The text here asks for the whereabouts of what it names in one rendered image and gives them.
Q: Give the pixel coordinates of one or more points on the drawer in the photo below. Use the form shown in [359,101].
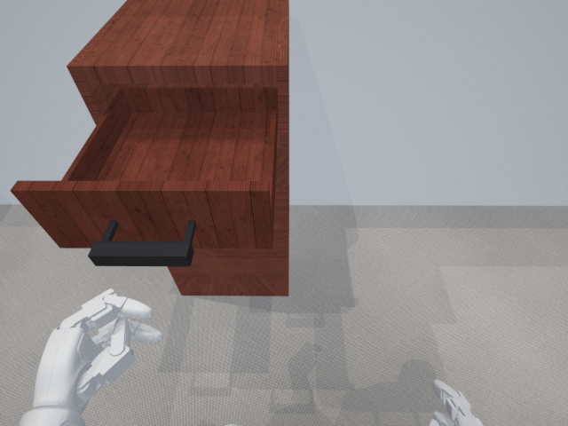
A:
[160,157]

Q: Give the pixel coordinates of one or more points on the robot left hand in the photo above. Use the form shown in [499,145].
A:
[62,377]

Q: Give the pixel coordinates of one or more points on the cabinet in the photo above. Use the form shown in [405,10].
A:
[202,44]

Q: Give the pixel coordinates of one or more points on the handle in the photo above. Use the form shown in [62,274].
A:
[142,253]

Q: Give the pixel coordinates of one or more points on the robot right hand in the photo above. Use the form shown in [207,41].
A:
[457,407]

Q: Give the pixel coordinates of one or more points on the left robot forearm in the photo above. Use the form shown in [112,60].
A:
[52,416]

